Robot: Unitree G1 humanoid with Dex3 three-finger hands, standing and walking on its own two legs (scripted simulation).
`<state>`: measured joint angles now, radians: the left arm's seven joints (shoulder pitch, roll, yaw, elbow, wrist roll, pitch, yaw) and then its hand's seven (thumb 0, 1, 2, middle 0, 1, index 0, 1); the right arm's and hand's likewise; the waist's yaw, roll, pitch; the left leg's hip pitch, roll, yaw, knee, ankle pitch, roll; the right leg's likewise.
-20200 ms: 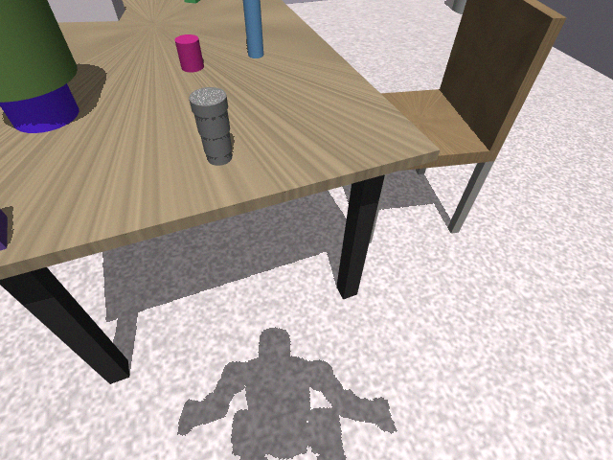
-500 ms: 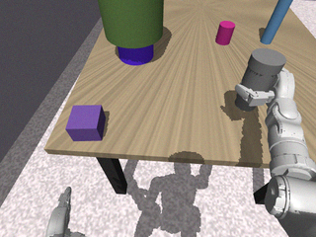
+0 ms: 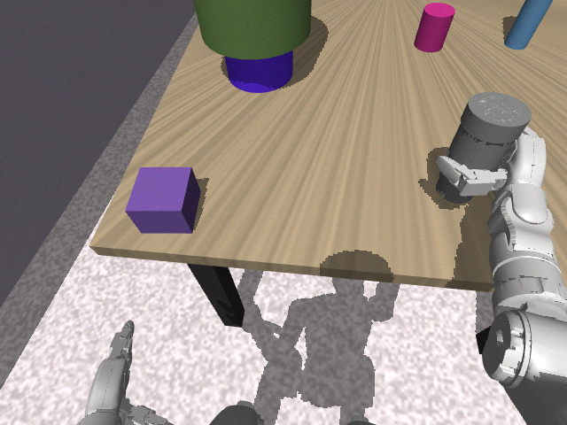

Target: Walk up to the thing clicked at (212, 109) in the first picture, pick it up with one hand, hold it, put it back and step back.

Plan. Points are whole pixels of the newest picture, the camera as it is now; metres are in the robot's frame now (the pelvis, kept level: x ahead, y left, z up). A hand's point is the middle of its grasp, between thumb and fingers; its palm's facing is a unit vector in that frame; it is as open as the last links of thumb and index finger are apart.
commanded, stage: lower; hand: right
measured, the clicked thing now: (473, 154) +0.47 -0.21 +0.11
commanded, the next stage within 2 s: loosen in 0.52 s
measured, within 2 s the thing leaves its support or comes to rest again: neither
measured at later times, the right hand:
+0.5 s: hand (466, 163) +0.49 -0.22 +0.07, palm faces +0.21 +0.98 +0.01, open 9.4 cm
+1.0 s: hand (465, 167) +0.49 -0.22 +0.07, palm faces +0.21 +0.98 +0.00, open 9.5 cm
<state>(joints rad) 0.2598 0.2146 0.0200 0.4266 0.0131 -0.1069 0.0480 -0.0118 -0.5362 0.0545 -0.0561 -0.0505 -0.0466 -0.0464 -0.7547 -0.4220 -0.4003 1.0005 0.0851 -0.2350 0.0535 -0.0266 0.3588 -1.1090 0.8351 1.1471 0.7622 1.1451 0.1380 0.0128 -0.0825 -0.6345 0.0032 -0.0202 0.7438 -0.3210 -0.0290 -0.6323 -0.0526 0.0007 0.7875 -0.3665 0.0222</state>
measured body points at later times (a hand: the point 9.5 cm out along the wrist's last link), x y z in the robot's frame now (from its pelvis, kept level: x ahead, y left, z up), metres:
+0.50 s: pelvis +0.00 -0.01 -0.02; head +0.08 -0.03 +0.43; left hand +0.15 +0.26 -0.06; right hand +0.47 -0.27 +0.07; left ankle +0.02 +0.14 -0.71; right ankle +0.01 -0.13 -0.71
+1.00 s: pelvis -0.01 +0.00 -0.02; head +0.08 -0.03 +0.42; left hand +0.14 +0.26 -0.06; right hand +0.47 -0.27 +0.07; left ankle +0.02 +0.14 -0.71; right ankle +0.01 -0.13 -0.71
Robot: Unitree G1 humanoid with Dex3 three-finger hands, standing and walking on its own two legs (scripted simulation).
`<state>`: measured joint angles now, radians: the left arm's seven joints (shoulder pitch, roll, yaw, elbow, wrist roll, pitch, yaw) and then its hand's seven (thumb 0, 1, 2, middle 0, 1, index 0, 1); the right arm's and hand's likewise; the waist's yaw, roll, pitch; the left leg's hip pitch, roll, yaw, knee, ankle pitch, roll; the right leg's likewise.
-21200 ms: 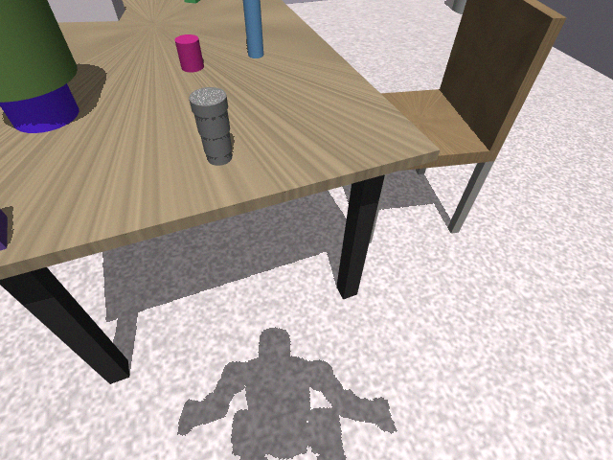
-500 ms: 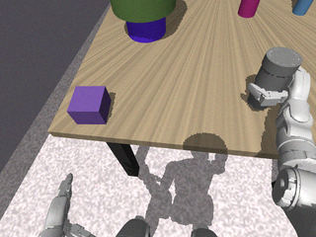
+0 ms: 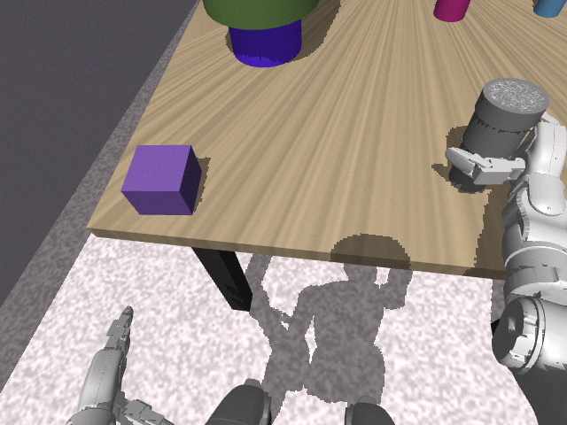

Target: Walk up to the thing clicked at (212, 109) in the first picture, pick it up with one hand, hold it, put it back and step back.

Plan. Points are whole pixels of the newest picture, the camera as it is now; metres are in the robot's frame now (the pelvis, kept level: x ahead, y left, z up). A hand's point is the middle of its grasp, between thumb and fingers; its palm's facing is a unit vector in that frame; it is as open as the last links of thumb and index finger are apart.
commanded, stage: lower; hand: right
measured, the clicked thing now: (488, 142) +0.49 -0.21 +0.10
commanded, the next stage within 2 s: open in 0.22 s
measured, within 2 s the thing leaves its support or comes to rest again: rests again in 1.14 s
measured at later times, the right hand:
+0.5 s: hand (489, 143) +0.50 -0.22 +0.09, palm faces +0.21 +0.98 +0.01, open 9.5 cm
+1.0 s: hand (510, 128) +0.50 -0.23 +0.12, palm faces +0.23 +0.97 +0.01, open 15.1 cm
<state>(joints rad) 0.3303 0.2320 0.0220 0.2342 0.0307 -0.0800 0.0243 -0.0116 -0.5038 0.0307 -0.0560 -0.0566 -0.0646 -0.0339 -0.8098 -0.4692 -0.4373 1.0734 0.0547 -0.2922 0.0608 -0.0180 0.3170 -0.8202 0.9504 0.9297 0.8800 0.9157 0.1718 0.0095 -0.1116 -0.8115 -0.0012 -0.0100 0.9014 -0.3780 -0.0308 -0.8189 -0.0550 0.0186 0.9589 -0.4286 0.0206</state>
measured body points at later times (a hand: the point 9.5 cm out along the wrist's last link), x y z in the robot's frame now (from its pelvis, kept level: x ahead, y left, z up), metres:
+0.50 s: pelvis +0.01 +0.00 +0.00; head +0.10 -0.03 +0.44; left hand +0.16 +0.27 -0.03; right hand +0.48 -0.27 +0.09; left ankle +0.03 +0.14 -0.68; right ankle +0.02 -0.13 -0.68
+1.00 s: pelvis +0.01 +0.00 +0.00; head +0.09 -0.02 +0.45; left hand +0.15 +0.27 -0.03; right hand +0.48 -0.28 +0.12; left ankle +0.03 +0.14 -0.68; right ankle +0.02 -0.13 -0.68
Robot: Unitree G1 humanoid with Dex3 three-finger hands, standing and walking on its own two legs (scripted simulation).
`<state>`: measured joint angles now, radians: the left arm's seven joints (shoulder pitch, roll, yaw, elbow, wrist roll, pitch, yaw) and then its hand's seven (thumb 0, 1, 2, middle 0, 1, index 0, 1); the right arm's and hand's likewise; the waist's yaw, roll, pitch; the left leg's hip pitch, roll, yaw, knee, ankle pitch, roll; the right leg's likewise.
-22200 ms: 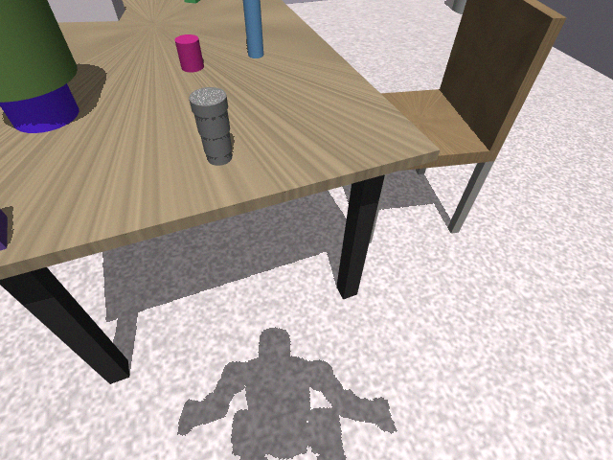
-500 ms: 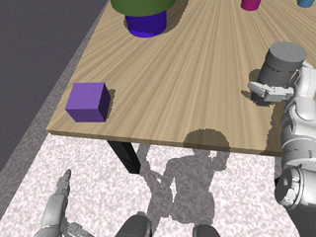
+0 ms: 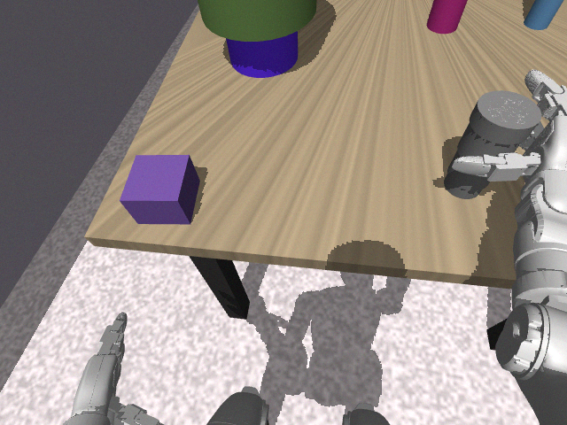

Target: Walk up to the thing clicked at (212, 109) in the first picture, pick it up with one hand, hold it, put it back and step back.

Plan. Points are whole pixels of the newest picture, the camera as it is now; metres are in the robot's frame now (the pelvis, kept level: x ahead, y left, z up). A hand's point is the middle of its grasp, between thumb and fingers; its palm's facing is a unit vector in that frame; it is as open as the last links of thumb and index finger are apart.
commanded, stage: withdraw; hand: right
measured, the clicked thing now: (482, 152) +0.49 -0.22 +0.09
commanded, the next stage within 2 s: rise in 0.06 s
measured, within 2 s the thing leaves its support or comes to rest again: rests again in 0.14 s
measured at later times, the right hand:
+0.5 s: hand out of the picture +0.45 -0.34 +0.21, palm faces +0.47 +0.84 -0.27, open 17.4 cm
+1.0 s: hand out of the picture +0.24 -0.26 +0.19, palm faces +0.39 +0.84 -0.37, open 17.6 cm
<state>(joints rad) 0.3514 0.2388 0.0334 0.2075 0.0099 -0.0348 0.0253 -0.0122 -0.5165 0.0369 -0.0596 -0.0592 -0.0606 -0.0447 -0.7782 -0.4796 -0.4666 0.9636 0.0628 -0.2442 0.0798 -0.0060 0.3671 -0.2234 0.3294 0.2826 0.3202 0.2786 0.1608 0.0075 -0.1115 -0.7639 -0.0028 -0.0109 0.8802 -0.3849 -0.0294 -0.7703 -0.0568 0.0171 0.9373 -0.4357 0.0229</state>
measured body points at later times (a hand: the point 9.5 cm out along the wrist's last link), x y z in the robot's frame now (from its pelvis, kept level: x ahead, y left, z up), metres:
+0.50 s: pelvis +0.02 +0.00 +0.03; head +0.06 +0.00 +0.48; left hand +0.16 +0.26 -0.03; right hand +0.42 -0.39 +0.23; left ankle +0.02 +0.14 -0.69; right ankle +0.01 -0.13 -0.69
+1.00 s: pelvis +0.02 +0.00 +0.04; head +0.02 +0.02 +0.49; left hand +0.19 +0.26 -0.04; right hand +0.21 -0.31 +0.21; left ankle +0.02 +0.14 -0.69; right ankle +0.01 -0.13 -0.69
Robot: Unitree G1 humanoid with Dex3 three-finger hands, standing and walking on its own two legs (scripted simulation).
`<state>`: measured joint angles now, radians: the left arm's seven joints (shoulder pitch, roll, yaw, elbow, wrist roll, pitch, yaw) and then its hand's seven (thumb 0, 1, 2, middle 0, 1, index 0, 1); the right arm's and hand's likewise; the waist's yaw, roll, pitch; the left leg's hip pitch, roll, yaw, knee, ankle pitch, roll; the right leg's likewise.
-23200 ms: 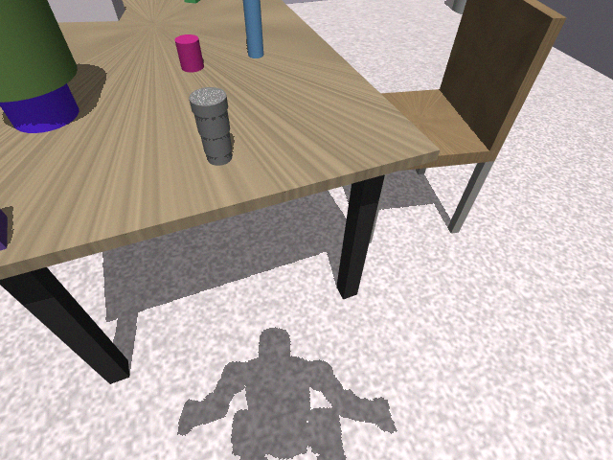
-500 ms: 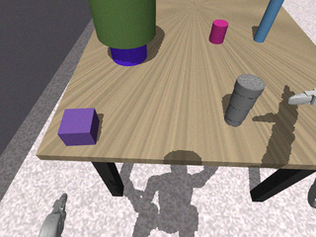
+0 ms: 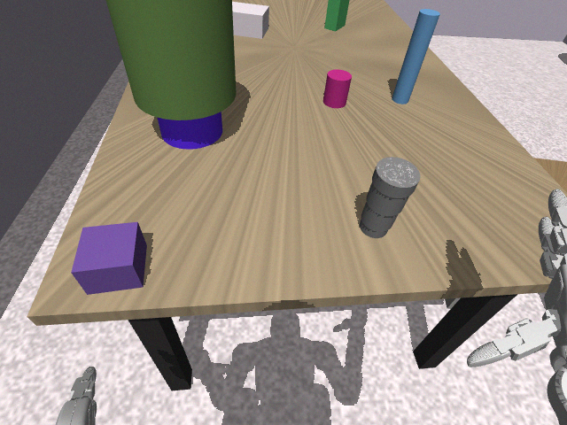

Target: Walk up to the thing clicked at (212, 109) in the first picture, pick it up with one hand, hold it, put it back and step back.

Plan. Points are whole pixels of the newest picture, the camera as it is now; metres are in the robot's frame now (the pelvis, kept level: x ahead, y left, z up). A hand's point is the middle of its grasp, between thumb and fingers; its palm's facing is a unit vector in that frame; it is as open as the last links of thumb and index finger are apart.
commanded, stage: sink last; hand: right
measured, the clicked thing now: (384, 201) +0.45 -0.21 +0.05
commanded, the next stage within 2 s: home in 0.48 s
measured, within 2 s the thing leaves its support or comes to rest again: neither
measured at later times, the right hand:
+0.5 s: hand (542, 349) +0.16 -0.25 +0.15, palm faces +0.44 +0.80 -0.41, open 17.6 cm
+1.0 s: hand (447, 406) +0.14 -0.21 +0.01, palm faces +0.21 +0.94 -0.29, open 17.6 cm
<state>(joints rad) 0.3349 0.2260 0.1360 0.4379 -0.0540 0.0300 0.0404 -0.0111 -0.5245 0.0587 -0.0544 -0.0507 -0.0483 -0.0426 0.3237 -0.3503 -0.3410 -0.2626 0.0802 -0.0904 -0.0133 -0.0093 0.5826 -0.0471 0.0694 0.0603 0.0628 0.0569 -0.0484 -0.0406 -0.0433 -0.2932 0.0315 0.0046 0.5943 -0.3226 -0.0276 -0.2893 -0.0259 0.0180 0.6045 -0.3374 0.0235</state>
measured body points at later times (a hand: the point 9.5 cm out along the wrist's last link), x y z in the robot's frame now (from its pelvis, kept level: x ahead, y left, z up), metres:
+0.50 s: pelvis -0.03 +0.02 +0.00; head -0.04 +0.04 +0.45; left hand +0.13 +0.28 -0.08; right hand +0.13 -0.29 +0.17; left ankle -0.01 +0.14 -0.73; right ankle -0.01 -0.13 -0.73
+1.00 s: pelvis -0.03 +0.01 +0.01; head -0.02 +0.02 +0.46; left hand +0.14 +0.22 -0.08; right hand +0.12 -0.26 +0.03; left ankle -0.01 +0.14 -0.73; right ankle -0.01 -0.13 -0.73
